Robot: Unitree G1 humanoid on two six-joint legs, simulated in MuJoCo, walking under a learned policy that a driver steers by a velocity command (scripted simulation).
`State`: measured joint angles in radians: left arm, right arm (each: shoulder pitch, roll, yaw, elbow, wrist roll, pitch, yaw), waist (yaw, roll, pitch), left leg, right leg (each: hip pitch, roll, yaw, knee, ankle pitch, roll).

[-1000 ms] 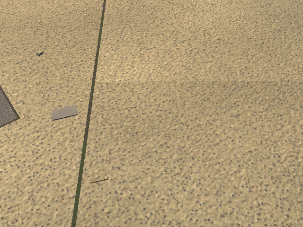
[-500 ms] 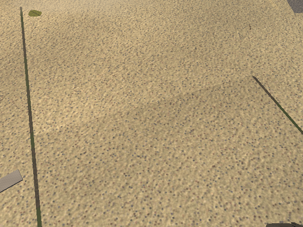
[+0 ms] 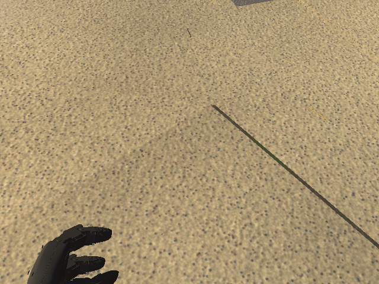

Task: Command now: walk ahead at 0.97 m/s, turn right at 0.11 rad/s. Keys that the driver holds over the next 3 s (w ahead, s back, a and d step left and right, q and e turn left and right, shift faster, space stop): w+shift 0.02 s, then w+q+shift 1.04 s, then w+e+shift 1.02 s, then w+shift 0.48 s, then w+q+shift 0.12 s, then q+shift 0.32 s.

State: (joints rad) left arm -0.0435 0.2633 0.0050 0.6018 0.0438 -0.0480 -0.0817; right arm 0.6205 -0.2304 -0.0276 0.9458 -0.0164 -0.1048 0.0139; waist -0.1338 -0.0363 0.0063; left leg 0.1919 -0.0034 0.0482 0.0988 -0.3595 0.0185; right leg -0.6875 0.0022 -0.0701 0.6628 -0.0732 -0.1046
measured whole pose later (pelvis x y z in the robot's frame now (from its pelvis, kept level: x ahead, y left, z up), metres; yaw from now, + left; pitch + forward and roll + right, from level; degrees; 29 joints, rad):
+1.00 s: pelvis +0.89 +0.14 -0.02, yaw +44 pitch +2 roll -2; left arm 0.04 0.28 -0.01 0.59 0.06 -0.09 0.02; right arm 0.39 -0.37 -0.10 0.82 0.01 -0.06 0.01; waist -0.10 0.02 0.04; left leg -0.13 -0.14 -0.22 1.04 -0.47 0.13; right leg -0.52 -0.02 0.01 0.64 -0.17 0.04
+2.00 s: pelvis +1.57 +0.70 -0.04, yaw +17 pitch -1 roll -2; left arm 0.45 0.33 0.08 0.89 0.01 -0.02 -0.02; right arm 0.08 -0.20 0.03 0.65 -0.08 -0.08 -0.01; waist 0.06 -0.01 0.06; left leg -0.60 0.07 -0.14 1.35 -0.50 -0.04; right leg -0.23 0.26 0.09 0.54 -0.27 -0.19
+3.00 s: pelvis +2.44 +0.89 -0.07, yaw +16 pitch +1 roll -1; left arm 0.24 0.30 0.06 0.86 -0.02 -0.08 0.05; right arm 0.12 -0.34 -0.09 0.74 0.02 -0.06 0.04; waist 0.06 0.03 0.11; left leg -0.67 0.03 0.08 0.69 0.04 0.02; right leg 0.00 0.03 -0.23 0.39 -0.40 -0.05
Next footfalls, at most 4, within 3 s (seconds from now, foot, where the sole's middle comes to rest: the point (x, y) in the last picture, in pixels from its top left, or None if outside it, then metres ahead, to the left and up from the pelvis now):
0.06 right None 0.23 -0.09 -0.76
0.52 left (138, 233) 0.64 0.09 -0.76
0.94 right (124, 137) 1.09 0.13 -0.76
1.36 left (19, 133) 1.15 0.57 -0.76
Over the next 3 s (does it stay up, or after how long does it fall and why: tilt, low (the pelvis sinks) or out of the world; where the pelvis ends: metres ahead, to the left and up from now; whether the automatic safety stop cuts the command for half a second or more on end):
stays up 2.44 0.89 -0.07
